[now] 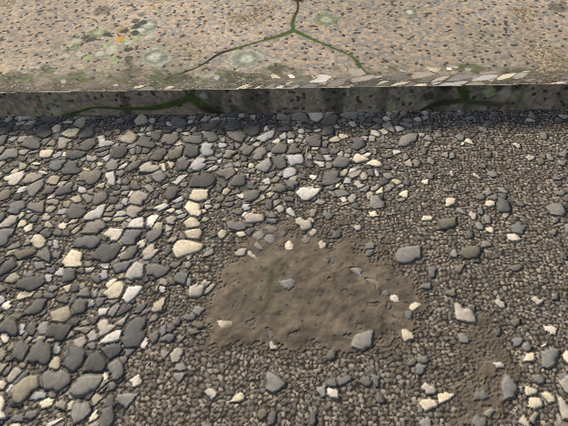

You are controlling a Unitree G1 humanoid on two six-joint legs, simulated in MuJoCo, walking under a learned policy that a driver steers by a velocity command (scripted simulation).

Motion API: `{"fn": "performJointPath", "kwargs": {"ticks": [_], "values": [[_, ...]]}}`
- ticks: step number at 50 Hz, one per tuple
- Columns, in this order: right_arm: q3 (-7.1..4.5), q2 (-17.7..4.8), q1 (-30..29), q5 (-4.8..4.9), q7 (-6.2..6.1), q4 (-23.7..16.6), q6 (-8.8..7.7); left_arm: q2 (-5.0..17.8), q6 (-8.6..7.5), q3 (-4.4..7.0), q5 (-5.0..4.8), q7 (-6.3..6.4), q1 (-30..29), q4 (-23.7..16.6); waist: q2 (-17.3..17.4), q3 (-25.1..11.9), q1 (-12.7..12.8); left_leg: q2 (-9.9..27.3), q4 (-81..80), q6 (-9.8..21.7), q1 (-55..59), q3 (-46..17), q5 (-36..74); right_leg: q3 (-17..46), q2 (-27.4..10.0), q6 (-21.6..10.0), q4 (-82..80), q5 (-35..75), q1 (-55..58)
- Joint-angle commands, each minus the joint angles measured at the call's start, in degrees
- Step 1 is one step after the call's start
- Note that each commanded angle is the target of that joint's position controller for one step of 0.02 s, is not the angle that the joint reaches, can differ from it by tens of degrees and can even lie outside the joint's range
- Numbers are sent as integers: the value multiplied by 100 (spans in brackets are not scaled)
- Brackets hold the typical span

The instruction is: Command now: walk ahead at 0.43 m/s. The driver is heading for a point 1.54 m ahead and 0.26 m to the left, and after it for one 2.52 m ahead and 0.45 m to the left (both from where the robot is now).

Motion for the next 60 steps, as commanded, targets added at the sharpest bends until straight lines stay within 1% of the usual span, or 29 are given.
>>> {"fn": "performJointPath", "kwargs": {"ticks": [1, 5, 8, 10, 11, 12, 13, 14, 15, 16, 17, 20, 24, 28, 35, 38, 39, 40, 41, 42, 43, 44, 45, 46, 48, 50, 52, 55, 60], "values": [[13, -194, -776, 11, 5, -500, -17, 688, -74, 82, -13, 43, 389, -47, -588, 503, 36, 104, -319, -206, -1292, 162, 310, 1026, -1451, -668, -563, 1672, 467], [105, -103, -1465, 78, -2, -790, -18, 716, -67, 63, 16, 41, 449, 25, -749, 696, 154, -46, -1480, -149, -784, 405, 742, 658, -1353, -653, -542, 2334, 195], [95, -193, -1507, 100, -42, -888, -38, 813, -69, 86, 21, 58, 375, 83, -772, 749, 53, -155, -2032, 110, -304, 459, 774, 569, -1527, -613, -424, 3001, 335], [23, -321, -951, 96, -112, -757, -79, 926, -75, 115, 17, 71, 132, 69, -764, 474, -273, -392, -2217, 345, 492, 510, 541, 392, -1567, -475, 247, 4548, 476], [-47, -440, -281, 96, -160, -549, -114, 998, -56, 142, 29, 76, 42, 66, -738, 116, -566, -559, -2336, 460, 1169, 525, 414, 300, -1520, -393, 1040, 5228, 536], [-131, -558, 725, 71, -217, -200, -163, 1016, -26, 152, 19, 71, -64, 42, -570, -394, -986, -629, -2675, 583, 2315, 535, 574, 129, -1319, -282, 2211, 5077, 224], [-249, -927, 1673, -67, -283, 18, -204, 831, -15, 99, -4, 49, 9, -68, -142, -1007, -1249, 375, -2789, 810, 3719, -570, -291, -23, -1032, -212, 3849, 3256, -884], [-352, -1455, 1863, -157, -259, 39, -202, 100, -2, -12, -151, -23, 691, -163, 1198, -1612, -778, 2045, -3540, 1537, 4950, -3615, -1112, -137, 81, 15, 6010, -1353, -2829], [-335, -1242, 1407, 106, -197, 11, -135, 688, 1, 134, -30, -30, 371, -145, 614, -1393, -749, 1927, -4248, 1592, 4446, -4412, -1767, 602, -27, -119, 6555, -1442, -3350], [-232, -851, 703, 157, -191, -102, -145, 804, -4, 184, -6, -47, -194, -331, 293, -436, -478, 1764, -4287, 1417, 3578, -3367, -1820, 527, -402, -165, 6490, -847, -3601], [-138, -486, 424, 149, -165, -123, -205, 717, -38, 162, 10, -71, -523, -407, -73, -59, -406, 1497, -4462, 1280, 2848, -2658, -1102, 492, -611, -170, 6144, -435, -3427], [-4, -139, 570, 124, -210, 133, -351, 428, 129, 139, 133, -153, -438, -364, 83, 72, -33, 966, -4640, 960, 1992, -1458, 411, 432, -865, -38, 5460, -212, -2704], [-26, -366, 1107, 152, -227, 333, -434, 399, 277, 125, 156, -209, -1126, -620, 25, 311, -61, 838, -4918, 1003, 2046, -976, 844, 178, -1012, 169, 4825, 252, -3335], [26, -311, 1553, 175, -231, 442, -413, 412, 274, 88, 101, -239, -2151, -989, 10, 521, -303, 651, -4982, 862, 2403, -623, 1530, -56, -1003, 339, 3622, 1030, -3788], [57, -327, 2206, 98, -317, 702, -377, 372, 205, 8, 46, -224, -3185, -1387, 159, 578, -613, 803, -4583, 808, 3542, -379, 2927, -364, -651, 152, 2218, 1205, -3674], [29, -442, 2014, 57, -365, 722, -352, 490, 131, 62, 40, -181, -2890, -1387, 250, 425, -349, 932, -3932, 738, 3851, -267, 4480, -455, -380, -125, 1867, 537, -3004], [10, -508, 1938, 49, -369, 722, -343, 588, 101, 117, 45, -138, -2395, -1242, 308, 165, -137, 914, -3363, 673, 3863, -219, 5230, -515, -187, -244, 1762, 314, -2386], [5, -536, 1835, 73, -355, 713, -321, 704, 52, 193, 69, -85, -1504, -952, 216, -283, 243, 773, -2385, 578, 3664, -80, 5347, -572, -48, -397, 1402, 497, -1350], [40, -462, 1733, 134, -340, 602, -333, 995, 0, 307, 191, -20, -481, -683, 60, -864, 641, 598, -1055, 486, 2622, 28, 4101, 68, -662, -652, 1375, 492, 201], [154, 84, 2246, 386, -259, 402, -340, 1644, 16, 491, 325, 22, 241, -613, -1152, -1801, 538, -292, 1305, 177, 557, 432, 876, 2759, -2489, -1425, 1157, -73, 2045], [15, -319, 2140, 269, -272, 477, -329, 1472, 108, 469, 118, -53, -50, -607, -855, -1860, 428, -696, 2196, 247, -228, -298, -1670, 4082, -2756, -1604, 458, -32, 1924], [-37, -390, 1612, 193, -279, 315, -316, 1242, 122, 408, -12, -74, -760, -689, -578, -832, 144, -293, 2218, 298, -640, -502, -1181, 3075, -2497, -1398, 344, -271, 1058], [-15, -302, 1296, 163, -254, 236, -350, 844, 84, 308, -18, -98, -1166, -756, -345, -270, 24, -82, 1891, 296, -583, -485, -764, 2413, -2253, -1218, 85, 14, 242], [-23, -200, 1212, 129, -238, 240, -319, 628, 44, 245, -5, -90, -1323, -727, -325, 45, -164, 87, 1521, 278, -355, -457, -555, 1894, -1964, -979, -103, 297, -327], [-2, -11, 1386, -1, -162, 287, -163, 412, -34, 162, -11, -52, -1232, -565, -490, 142, -419, 212, 1085, 144, 152, -399, -382, 1256, -1615, -758, -309, 772, -937], [-7, 29, 1235, -23, -104, 208, -71, 572, -118, 187, -26, -41, -919, -423, -480, 173, -479, 248, 878, 36, 37, -265, -208, 982, -1517, -809, -414, 1254, -989], [-10, -27, 729, -20, -80, 13, -20, 715, -143, 208, -24, -42, -730, -366, -464, 322, -435, 359, 481, -76, -359, -159, 185, 798, -1458, -831, -587, 1307, -937], [18, -45, 28, 62, -58, -224, -10, 702, -145, 185, 4, -41, -492, -331, -471, 467, -275, 351, -378, -131, -677, -102, 802, 353, -1351, -698, -697, 1571, -703], [106, 37, -818, 104, -35, -527, -45, 700, -173, 154, 23, 25, -55, -208, -508, 576, -9, 94, -1620, 64, -557, 156, 1375, -222, -1477, -529, -694, 2161, -59]]}}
